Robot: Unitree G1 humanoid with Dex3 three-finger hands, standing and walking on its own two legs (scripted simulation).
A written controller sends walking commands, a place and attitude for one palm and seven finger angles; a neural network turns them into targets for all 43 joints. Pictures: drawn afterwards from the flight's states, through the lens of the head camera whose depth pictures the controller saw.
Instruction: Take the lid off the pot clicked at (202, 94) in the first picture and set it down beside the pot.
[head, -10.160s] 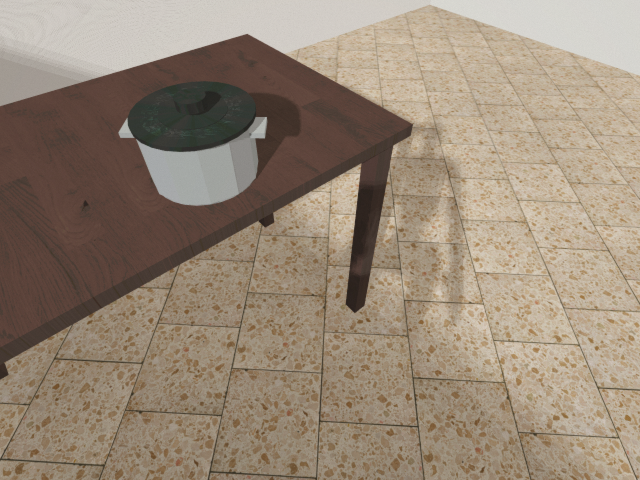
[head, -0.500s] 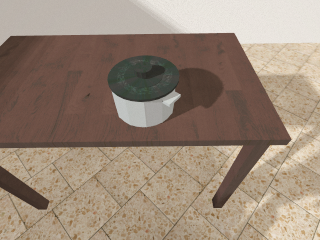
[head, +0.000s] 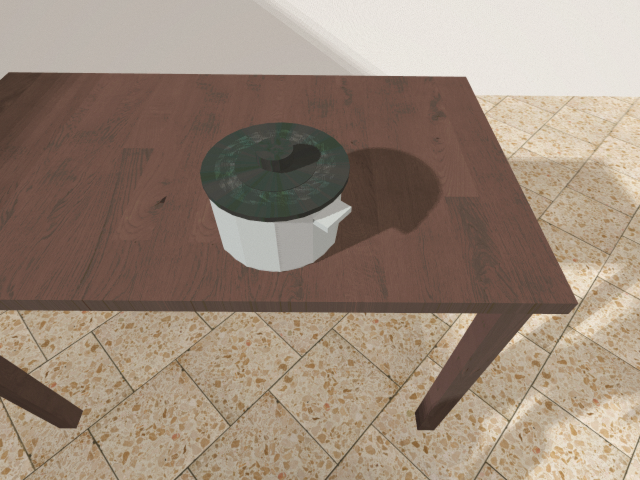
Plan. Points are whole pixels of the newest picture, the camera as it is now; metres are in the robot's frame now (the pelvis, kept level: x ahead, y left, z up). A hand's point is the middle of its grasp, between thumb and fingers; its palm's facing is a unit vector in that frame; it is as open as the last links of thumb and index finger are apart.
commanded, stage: look again from close up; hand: left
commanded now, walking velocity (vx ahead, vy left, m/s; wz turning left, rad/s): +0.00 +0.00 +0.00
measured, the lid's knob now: (274, 154) +0.50 +0.10 +0.14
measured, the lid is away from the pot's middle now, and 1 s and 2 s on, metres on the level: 0.00 0.00 0.00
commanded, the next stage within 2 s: lift the closed hand beside the body in 0.66 s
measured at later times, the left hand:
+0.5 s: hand out of the picture +0.00 +0.15 -0.18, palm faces +0.04 -0.98 -0.18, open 7.4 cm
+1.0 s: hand out of the picture +0.13 +0.18 -0.07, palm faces +0.14 -0.94 -0.30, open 6.3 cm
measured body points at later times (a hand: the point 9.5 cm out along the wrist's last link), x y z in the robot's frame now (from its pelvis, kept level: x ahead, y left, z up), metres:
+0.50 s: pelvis +0.01 -0.01 +0.00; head +0.03 -0.01 +0.45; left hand -0.01 +0.20 -0.16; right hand +0.00 -0.23 -0.16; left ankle -0.02 +0.09 -0.74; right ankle -0.05 -0.09 -0.74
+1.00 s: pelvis -0.01 +0.00 +0.00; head -0.03 -0.04 +0.45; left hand +0.12 +0.23 -0.05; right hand +0.12 -0.25 -0.13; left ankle -0.02 +0.09 -0.74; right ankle -0.05 -0.09 -0.74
